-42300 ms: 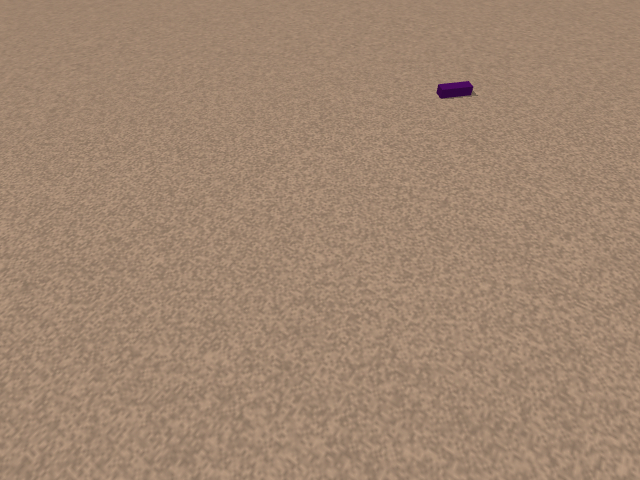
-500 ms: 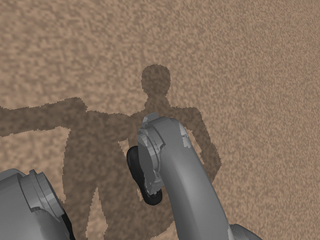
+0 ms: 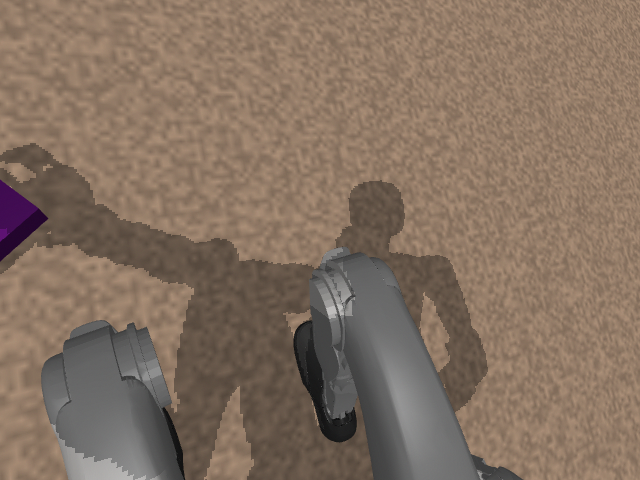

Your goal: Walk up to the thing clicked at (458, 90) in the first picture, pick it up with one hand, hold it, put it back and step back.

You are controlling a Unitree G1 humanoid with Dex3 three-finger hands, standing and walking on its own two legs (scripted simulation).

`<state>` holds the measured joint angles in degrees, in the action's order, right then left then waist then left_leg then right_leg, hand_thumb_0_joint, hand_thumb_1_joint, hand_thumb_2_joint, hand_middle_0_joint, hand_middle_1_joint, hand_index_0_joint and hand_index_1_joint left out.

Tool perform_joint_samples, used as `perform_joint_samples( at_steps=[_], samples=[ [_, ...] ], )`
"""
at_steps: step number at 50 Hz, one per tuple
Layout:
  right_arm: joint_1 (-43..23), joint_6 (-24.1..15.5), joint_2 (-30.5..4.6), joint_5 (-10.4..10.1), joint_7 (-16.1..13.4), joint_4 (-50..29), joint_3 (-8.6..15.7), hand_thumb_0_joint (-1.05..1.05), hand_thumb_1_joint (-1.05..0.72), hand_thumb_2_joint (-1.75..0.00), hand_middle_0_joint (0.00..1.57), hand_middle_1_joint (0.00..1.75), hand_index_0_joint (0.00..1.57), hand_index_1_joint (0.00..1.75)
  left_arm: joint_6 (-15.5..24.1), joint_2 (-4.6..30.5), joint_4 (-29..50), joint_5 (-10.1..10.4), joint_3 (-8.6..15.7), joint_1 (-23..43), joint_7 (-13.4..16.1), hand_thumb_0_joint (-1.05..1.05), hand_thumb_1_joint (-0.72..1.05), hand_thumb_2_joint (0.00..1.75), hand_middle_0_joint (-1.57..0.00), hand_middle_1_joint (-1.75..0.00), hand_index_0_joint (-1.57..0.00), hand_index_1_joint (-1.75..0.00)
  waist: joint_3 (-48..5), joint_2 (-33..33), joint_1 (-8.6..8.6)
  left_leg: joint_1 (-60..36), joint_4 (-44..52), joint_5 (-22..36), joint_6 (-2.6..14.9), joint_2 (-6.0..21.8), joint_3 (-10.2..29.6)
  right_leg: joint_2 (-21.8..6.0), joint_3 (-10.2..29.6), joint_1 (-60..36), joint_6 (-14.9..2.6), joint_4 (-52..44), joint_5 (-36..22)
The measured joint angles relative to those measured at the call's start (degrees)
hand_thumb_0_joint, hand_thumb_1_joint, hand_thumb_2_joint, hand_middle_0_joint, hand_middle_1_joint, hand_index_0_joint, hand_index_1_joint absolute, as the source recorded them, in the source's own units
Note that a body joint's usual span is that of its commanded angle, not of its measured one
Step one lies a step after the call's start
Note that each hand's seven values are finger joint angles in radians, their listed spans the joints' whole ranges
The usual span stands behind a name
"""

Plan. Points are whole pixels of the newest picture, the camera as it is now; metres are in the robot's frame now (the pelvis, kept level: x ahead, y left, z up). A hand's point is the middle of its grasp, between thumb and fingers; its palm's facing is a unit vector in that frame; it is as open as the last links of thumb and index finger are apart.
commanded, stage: withdraw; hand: left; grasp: from above
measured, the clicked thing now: out of the picture +0.44 +0.34 -0.30
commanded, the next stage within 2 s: home in 0.54 s
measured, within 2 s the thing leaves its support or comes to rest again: neither
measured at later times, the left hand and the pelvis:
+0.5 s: hand out of the picture +0.40 +0.35 -0.12, palm faces -0.44 -0.09 -0.89, open 13.9 cm; pelvis -0.01 -0.01 +0.01, yaw +6 degrees
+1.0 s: hand out of the picture +0.41 +0.35 -0.09, palm faces -0.35 -0.28 -0.89, open 12.5 cm; pelvis +0.01 +0.00 +0.05, yaw +6 degrees
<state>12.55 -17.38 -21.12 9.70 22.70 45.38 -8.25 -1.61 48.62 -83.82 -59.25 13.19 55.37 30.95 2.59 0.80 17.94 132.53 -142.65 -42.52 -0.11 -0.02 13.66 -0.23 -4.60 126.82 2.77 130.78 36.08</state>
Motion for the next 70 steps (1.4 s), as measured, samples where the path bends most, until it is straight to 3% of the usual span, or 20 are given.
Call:
perform_joint_samples(
  at_steps=[4, 6, 10, 13, 16, 19, 23, 29, 33, 36, 40, 46, 48, 53, 57, 60, 64, 70],
  samples=[
    [-1.4, 4.4, -0.1, -1.9, -1.3, -0.4, 3.3, 0.01, -0.91, -0.90, 0.20, 0.30, 0.20, 0.30, 0.3, -2.6, 3.9, -1.3, -4.6, -3.8, -7.5, 0.00, -0.53, 1.02, -0.09, -1.00, -0.08, -1.01, -4.8, -3.7, -2.63, -0.8, 1.7, -0.1, 0.68, 0.0, -2.3, -0.5, 1.8, -0.3, 0.20, -0.4, 0.9],
    [-2.7, 6.2, 0.1, -2.6, -2.5, -1.4, 4.7, 0.01, -0.91, -0.90, 0.20, 0.30, 0.20, 0.30, 1.0, -3.6, 5.3, -1.5, -7.5, -4.7, -12.1, 0.00, -0.53, 1.02, -0.09, -1.00, -0.08, -1.01, -5.4, -4.7, -3.92, -1.9, 2.8, 0.3, 1.11, 0.1, -3.6, -0.7, 2.9, -1.1, 0.54, -0.8, 1.0],
    [-5.0, 8.7, 0.5, -3.6, -5.3, -4.0, 6.5, 0.01, -0.91, -0.91, 0.20, 0.30, 0.20, 0.30, 5.2, -5.6, 10.2, -1.2, -11.0, -6.4, -20.9, 0.00, -0.53, 1.03, -0.09, -1.00, -0.08, -1.02, -4.9, -5.3, -6.56, -4.0, 5.4, 2.1, 1.38, -0.1, -5.6, -1.2, 4.5, -2.8, 0.85, -2.1, 0.2],
    [-6.5, 10.2, 1.0, -3.6, -8.0, -5.5, 6.7, 0.01, -0.91, -0.91, 0.20, 0.30, 0.20, 0.30, 10.2, -6.3, 13.1, -1.8, -11.9, -7.2, -25.2, 0.00, -0.53, 1.04, -0.09, -1.01, -0.08, -1.02, -3.7, -4.5, -7.87, -5.4, 7.2, 3.4, 1.11, -0.3, -6.2, -1.5, 5.0, -3.7, 0.92, -3.0, -0.7],
    [-7.3, 11.3, 1.5, -3.4, -10.9, -6.3, 6.4, 0.01, -0.91, -0.91, 0.20, 0.30, 0.20, 0.30, 16.4, -6.0, 15.3, -3.8, -11.1, -7.8, -27.0, 0.00, -0.53, 1.04, -0.09, -1.01, -0.08, -1.03, -3.3, -3.0, -8.69, -5.5, 8.0, 4.4, 0.61, -0.5, -6.1, -1.6, 4.9, -3.6, 1.06, -3.5, -1.4],
    [-7.4, 12.5, 1.8, -3.0, -13.0, -6.1, 5.8, 0.01, -0.91, -0.90, 0.20, 0.30, 0.20, 0.30, 22.2, -4.8, 15.9, -6.8, -10.2, -7.3, -25.8, 0.00, -0.53, 1.04, -0.10, -1.01, -0.09, -1.03, -3.7, -1.3, -8.97, -4.7, 7.7, 4.7, 0.00, -0.6, -5.6, -1.5, 4.6, -2.6, 1.15, -3.0, -1.8],
    [-7.5, 14.3, 2.2, -2.2, -14.3, -5.4, 4.9, 0.01, -0.91, -0.90, 0.20, 0.30, 0.20, 0.30, 25.6, -2.6, 12.5, -11.6, -10.3, -4.5, -19.7, 0.00, -0.52, 1.03, -0.10, -1.01, -0.09, -1.02, -4.2, 0.5, -8.06, -3.3, 6.0, 4.3, -0.56, -0.9, -4.8, -1.4, 4.1, -1.4, 1.04, -1.6, -1.6],
    [-6.5, 14.5, 3.1, -1.1, -15.0, -4.9, 4.2, 0.01, -0.90, -0.90, 0.20, 0.30, 0.20, 0.30, 22.1, -1.9, 1.0, -16.6, -11.3, 2.5, -9.6, 0.00, -0.49, 1.01, -0.09, -1.01, -0.10, -1.01, -4.5, 1.0, -5.03, -0.3, 4.4, 4.3, -0.48, -1.3, -4.4, -1.4, 3.8, 1.1, 0.25, -0.3, -1.4],
    [-4.6, 13.7, 3.3, -0.6, -14.7, -4.9, 3.8, 0.01, -0.89, -0.89, 0.20, 0.30, 0.20, 0.30, 18.2, -2.0, -2.9, -18.3, -8.6, 4.2, -5.3, 0.00, -0.48, 1.00, -0.09, -1.01, -0.10, -1.01, -3.7, 0.2, -2.94, 1.6, 3.7, 4.2, -0.08, -1.2, -4.3, -1.3, 3.8, 2.8, 0.26, 0.0, -1.4],
    [-2.8, 13.2, 3.5, -0.5, -14.2, -4.7, 3.9, 0.01, -0.89, -0.89, 0.20, 0.30, 0.20, 0.30, 15.4, -2.0, -2.7, -17.7, -5.9, 3.2, -4.5, 0.00, -0.47, 0.98, -0.12, -0.99, -0.12, -0.98, -3.1, -0.5, -1.62, 2.4, 3.3, 3.9, 0.21, -1.1, -4.5, -1.1, 4.0, 3.6, 0.62, 0.3, -1.2],
    [0.2, 13.5, 4.0, -1.3, -13.6, -4.6, 4.9, 0.01, -0.89, -0.89, 0.20, 0.30, 0.20, 0.30, 12.6, -3.2, 4.2, -13.7, -2.4, -1.3, -6.3, 0.00, -0.44, 0.92, -0.17, -0.88, -0.17, -0.87, -3.6, -1.7, -1.48, 2.3, 3.6, 2.9, 0.28, -0.8, -5.0, -1.1, 4.5, 3.8, 0.89, 0.3, -0.4],
    [2.5, 14.5, 4.8, -3.4, -13.1, -4.3, 6.9, 0.01, -0.89, -0.89, 0.21, 0.30, 0.20, 0.30, 9.7, -6.1, 15.5, -4.5, -2.6, -8.1, -14.2, 0.00, -0.28, 0.85, -0.22, -0.69, -0.20, -0.70, -6.8, -3.9, -4.50, -1.1, 7.0, 1.2, 0.20, -0.5, -5.9, -1.7, 4.8, 1.1, 1.36, -2.4, 1.3],
    [2.5, 15.1, 4.7, -4.2, -13.2, -4.6, 7.4, 0.01, -0.89, -0.89, 0.21, 0.30, 0.20, 0.30, 8.3, -7.3, 19.4, 0.0, -3.7, -10.8, -17.6, 0.00, -0.20, 0.84, -0.22, -0.64, -0.21, -0.65, -8.1, -4.6, -5.95, -3.0, 8.9, 0.8, 0.19, -0.4, -6.2, -1.9, 4.9, -0.6, 1.55, -4.0, 1.7],
    [0.7, 16.6, 4.0, -6.5, -14.7, -7.0, 8.5, 0.01, -0.89, -0.89, 0.21, 0.30, 0.20, 0.30, 4.7, -11.7, 34.4, 13.4, -6.3, -21.4, -26.2, 0.00, 0.06, 0.86, -0.23, -0.55, -0.22, -0.56, -10.6, -5.4, -9.65, -9.5, 15.1, 0.9, 0.32, 0.2, -7.1, -2.3, 4.9, -6.6, 1.73, -9.8, 1.5],
    [-1.9, 16.8, 3.3, -7.9, -16.5, -9.3, 9.4, 0.01, -0.90, -0.90, 0.21, 0.30, 0.20, 0.30, 2.9, -15.5, 44.9, 22.5, -7.6, -29.7, -31.1, 0.00, 0.33, 0.88, -0.23, -0.47, -0.22, -0.48, -11.9, -4.7, -12.17, -14.8, 20.7, 2.0, 0.21, 0.6, -7.7, -2.3, 4.8, -11.5, 1.24, -14.9, 0.4],
    [-4.2, 16.6, 3.2, -8.7, -17.8, -10.7, 10.3, 0.01, -0.90, -0.90, 0.20, 0.30, 0.20, 0.30, 2.2, -18.4, 51.4, 27.9, -8.3, -35.1, -32.3, 0.00, 0.53, 0.89, -0.22, -0.41, -0.22, -0.42, -12.9, -3.7, -13.64, -18.8, 24.5, 2.9, -0.01, 0.8, -8.0, -2.5, 4.7, -15.2, 1.23, -18.4, -0.4],
    [-7.4, 16.1, 3.5, -9.6, -19.5, -12.2, 10.7, 0.01, -0.90, -0.90, 0.20, 0.30, 0.20, 0.30, 0.6, -21.7, 56.6, 32.6, -8.8, -40.4, -31.6, 0.00, 0.71, 0.90, -0.22, -0.36, -0.22, -0.36, -13.6, -2.7, -14.83, -24.1, 29.1, 4.1, -0.54, 0.7, -8.0, -2.9, 4.2, -20.4, 0.70, -22.4, -1.1],
    [-10.3, 14.9, 5.4, -10.7, -21.8, -14.8, 9.8, 0.01, -0.90, -0.90, 0.20, 0.30, 0.20, 0.30, -6.0, -25.5, 64.4, 40.8, -9.2, -48.2, -30.4, 0.01, 0.84, 0.90, -0.22, -0.32, -0.22, -0.32, -13.9, -2.4, -15.47, -33.0, 36.7, 5.6, -1.27, 1.0, -8.0, -3.0, 3.5, -29.0, 0.15, -29.4, -2.4]
  ],
)
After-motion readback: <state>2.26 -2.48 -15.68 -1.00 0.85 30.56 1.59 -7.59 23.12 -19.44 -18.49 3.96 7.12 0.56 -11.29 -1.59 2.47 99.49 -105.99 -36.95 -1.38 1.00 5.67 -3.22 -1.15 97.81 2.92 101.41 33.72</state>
